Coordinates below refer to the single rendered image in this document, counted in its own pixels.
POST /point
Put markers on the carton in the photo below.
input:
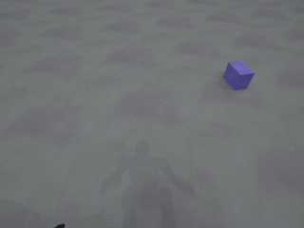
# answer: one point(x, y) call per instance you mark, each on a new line
point(237, 75)

